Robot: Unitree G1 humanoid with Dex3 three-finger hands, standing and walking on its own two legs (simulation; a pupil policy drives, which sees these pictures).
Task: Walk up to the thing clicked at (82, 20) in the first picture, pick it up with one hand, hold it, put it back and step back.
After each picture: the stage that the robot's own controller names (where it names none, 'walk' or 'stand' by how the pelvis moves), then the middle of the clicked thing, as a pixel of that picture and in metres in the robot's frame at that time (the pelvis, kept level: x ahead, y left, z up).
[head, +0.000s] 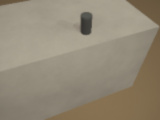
stand; (86, 23) +0.79 -0.01 -0.03
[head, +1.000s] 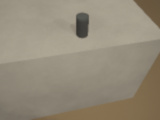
rise first; (82, 25) +0.71 +0.03 +0.00
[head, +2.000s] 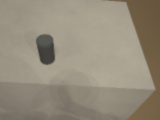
walk; (46, 50) +0.49 +0.20 +0.01
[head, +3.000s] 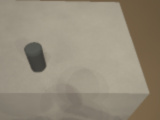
stand; (36, 58) +0.47 +0.21 +0.00
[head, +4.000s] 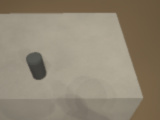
stand; (37, 66) +0.48 +0.22 -0.03
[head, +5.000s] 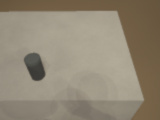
stand; (35, 67) +0.47 +0.22 -0.03
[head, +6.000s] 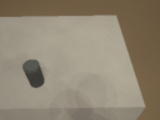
stand; (34, 74) +0.44 +0.22 -0.03
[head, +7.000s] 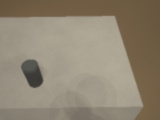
stand; (32, 74) +0.44 +0.23 -0.03
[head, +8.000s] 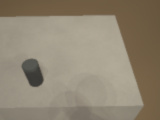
stand; (33, 73) +0.44 +0.23 -0.03
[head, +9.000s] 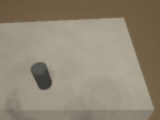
rise first; (42, 76) +0.43 +0.22 -0.03
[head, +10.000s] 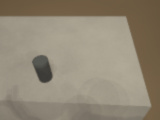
go down; (43, 69) +0.46 +0.22 -0.03
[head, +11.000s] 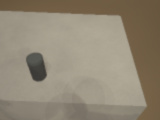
go down; (37, 67) +0.46 +0.21 -0.01
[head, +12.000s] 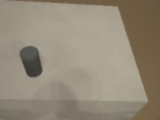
go down; (31, 62) +0.46 +0.20 +0.01
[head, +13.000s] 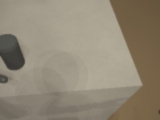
close in; (11, 53) +0.45 +0.22 +0.04
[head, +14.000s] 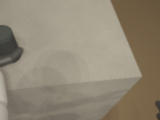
close; (6, 45) +0.47 +0.22 +0.06
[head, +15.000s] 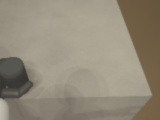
lift; (16, 77) +0.34 +0.22 +0.09
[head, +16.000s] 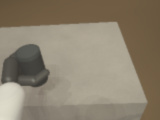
lift; (33, 66) +0.33 +0.16 +0.18
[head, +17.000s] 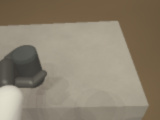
hold; (29, 67) +0.32 +0.17 +0.18
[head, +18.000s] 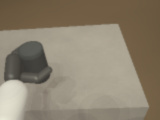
hold; (35, 63) +0.33 +0.15 +0.19
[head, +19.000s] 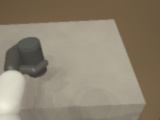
crouch; (33, 58) +0.38 +0.17 +0.16
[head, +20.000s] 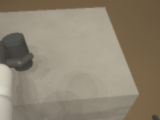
lower; (18, 52) +0.44 +0.20 +0.11
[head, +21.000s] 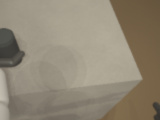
lower; (7, 48) +0.46 +0.21 +0.06
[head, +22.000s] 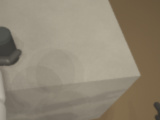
lower; (4, 47) +0.46 +0.22 +0.06
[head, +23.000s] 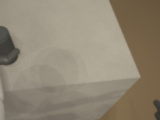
lower; (2, 46) +0.47 +0.22 +0.06
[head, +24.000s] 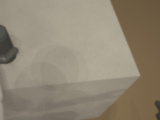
lower; (1, 45) +0.47 +0.22 +0.06
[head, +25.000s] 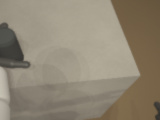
open; (9, 48) +0.46 +0.20 +0.06
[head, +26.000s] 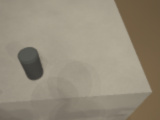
sink last; (31, 64) +0.43 +0.19 +0.03
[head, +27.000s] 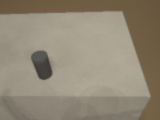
stand; (42, 65) +0.46 +0.21 +0.02
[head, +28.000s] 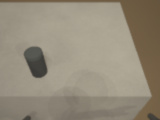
stand; (36, 62) +0.44 +0.20 +0.03
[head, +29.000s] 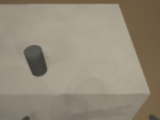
stand; (36, 61) +0.45 +0.20 +0.04
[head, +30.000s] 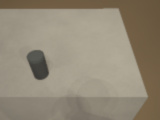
stand; (38, 65) +0.45 +0.20 +0.01
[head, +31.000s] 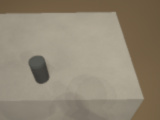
walk; (39, 70) +0.46 +0.20 -0.03
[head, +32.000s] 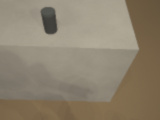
walk; (49, 21) +0.68 +0.18 -0.01
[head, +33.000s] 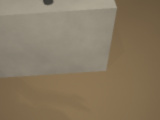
walk; out of the picture +0.99 +0.28 -0.01
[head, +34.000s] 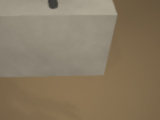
stand; out of the picture +1.04 +0.21 -0.02
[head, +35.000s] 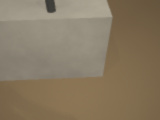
stand; (50, 3) +1.07 +0.23 -0.03
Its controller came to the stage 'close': yes
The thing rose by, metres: 0.22
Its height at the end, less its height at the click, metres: +0.00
